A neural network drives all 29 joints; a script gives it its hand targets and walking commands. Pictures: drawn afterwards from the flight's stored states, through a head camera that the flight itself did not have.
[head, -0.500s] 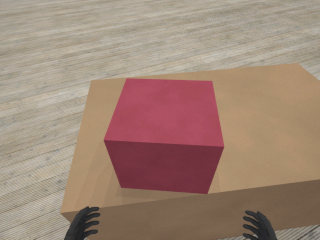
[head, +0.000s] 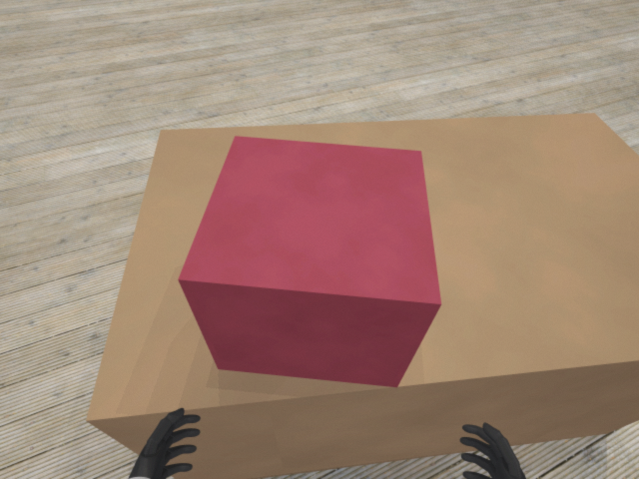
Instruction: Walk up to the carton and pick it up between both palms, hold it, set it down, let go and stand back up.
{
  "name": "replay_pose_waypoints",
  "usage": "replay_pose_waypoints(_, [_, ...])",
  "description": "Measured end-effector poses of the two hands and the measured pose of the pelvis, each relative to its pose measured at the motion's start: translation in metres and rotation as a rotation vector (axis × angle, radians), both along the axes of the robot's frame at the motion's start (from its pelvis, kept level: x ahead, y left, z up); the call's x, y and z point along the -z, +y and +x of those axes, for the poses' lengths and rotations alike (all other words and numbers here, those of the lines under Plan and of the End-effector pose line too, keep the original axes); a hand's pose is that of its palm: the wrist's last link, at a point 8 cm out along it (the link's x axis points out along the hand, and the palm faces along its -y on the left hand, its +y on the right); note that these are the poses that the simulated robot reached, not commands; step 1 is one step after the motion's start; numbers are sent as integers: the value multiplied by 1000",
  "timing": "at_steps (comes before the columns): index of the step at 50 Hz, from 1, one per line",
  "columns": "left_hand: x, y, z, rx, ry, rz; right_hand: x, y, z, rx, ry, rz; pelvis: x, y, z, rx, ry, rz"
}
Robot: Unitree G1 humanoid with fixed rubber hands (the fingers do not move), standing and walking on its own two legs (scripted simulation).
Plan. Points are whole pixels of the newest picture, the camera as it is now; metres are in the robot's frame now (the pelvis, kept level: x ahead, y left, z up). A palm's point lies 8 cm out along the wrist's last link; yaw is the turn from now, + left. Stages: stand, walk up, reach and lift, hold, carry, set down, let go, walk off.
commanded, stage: set down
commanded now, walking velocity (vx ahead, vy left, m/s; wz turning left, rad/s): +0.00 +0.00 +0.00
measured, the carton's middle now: (316, 263) +0.42 +0.04 +0.00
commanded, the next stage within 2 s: none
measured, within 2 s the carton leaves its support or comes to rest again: neither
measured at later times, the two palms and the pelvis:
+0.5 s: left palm out of the picture +0.12 +0.25 -0.07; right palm out of the picture +0.10 -0.20 -0.09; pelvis -0.04 +0.02 +0.00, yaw -2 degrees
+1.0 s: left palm out of the picture +0.07 +0.24 -0.10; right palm out of the picture +0.06 -0.20 -0.12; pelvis -0.09 +0.01 -0.01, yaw -1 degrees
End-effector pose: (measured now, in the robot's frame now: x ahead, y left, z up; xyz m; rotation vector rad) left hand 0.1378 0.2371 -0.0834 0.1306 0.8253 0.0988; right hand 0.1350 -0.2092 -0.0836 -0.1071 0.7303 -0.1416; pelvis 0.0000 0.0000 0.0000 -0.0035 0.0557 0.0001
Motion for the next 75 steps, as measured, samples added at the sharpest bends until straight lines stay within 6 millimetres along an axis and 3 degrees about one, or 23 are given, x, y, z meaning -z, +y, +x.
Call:
replay_pose_waypoints(9, [6, 7, 1, 3, 78, 25, 11, 4, -6, -4, 61, 2, 0, 6, -7, 8, 25, -6])
replay_pose_waypoints(18, [-5, 9, 0, 8, 52, 20, 6, 8, -14, 28, 48, 2, -2, 15, -22, 25, 23, -16])
replay_pose_waypoints(30, [-12, 15, -31, -4, 109, 11, 5, 16, -47, 52, 107, 24, -2, 20, -56, 22, -49, -12])
replay_pose_waypoints(39, [2, 4, -47, 12, 253, 18, 18, 21, -63, 49, 225, 52, 3, 18, -84, 17, -58, 2])
replay_pose_waypoints(46, [14, 1, -58, 3, 339, 48, 29, 14, -71, 49, 274, 41, 4, 14, -94, 16, -52, 10])
replay_pose_waypoints(56, [19, -5, -63, -17, 250, 77, 33, 7, -66, -11, 182, 14, 6, 3, -89, 17, -45, 18])
replay_pose_waypoints(68, [-3, -27, -44, 16, 17, 47, 7, -32, -51, -4, -22, -30, 4, -10, -60, 21, -54, 22])
replay_pose_waypoints(75, [-5, -36, -31, 27, -19, 16, -3, -37, -44, -6, -44, -24, 3, -15, -46, 14, -66, 22])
